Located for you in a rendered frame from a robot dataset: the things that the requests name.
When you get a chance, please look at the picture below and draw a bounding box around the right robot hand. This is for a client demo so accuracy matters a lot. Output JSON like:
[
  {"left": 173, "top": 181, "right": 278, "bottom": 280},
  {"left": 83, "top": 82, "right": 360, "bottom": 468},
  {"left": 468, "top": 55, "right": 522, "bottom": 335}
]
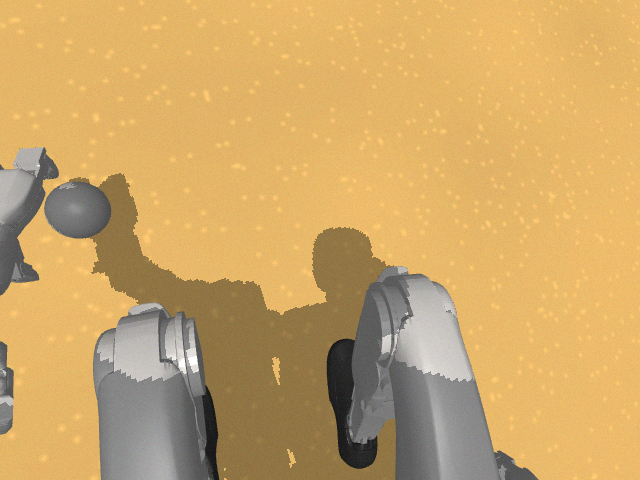
[{"left": 494, "top": 451, "right": 538, "bottom": 480}]

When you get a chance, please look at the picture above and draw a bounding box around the right robot foot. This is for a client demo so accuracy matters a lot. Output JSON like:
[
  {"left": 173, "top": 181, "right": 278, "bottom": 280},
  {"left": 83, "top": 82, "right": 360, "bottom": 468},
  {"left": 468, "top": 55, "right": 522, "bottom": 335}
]
[{"left": 327, "top": 339, "right": 377, "bottom": 469}]

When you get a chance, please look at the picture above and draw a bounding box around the left robot arm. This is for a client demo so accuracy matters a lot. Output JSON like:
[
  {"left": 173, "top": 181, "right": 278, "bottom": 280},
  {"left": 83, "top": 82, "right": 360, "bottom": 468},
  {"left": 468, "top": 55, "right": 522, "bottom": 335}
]
[{"left": 0, "top": 226, "right": 19, "bottom": 435}]

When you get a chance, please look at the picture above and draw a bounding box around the left robot hand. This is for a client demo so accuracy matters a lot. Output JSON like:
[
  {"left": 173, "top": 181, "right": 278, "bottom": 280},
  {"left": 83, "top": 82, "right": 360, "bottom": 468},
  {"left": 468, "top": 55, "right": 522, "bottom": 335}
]
[{"left": 0, "top": 147, "right": 59, "bottom": 283}]

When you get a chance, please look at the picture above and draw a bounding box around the left robot foot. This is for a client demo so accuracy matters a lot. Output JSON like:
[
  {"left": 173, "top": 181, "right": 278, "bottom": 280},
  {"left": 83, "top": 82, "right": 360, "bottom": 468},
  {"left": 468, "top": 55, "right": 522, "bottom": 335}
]
[{"left": 202, "top": 386, "right": 219, "bottom": 480}]

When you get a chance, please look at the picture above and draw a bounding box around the ball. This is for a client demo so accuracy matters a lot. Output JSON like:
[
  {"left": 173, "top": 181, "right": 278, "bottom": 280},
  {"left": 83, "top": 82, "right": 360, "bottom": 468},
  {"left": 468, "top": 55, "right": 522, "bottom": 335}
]
[{"left": 44, "top": 182, "right": 111, "bottom": 239}]

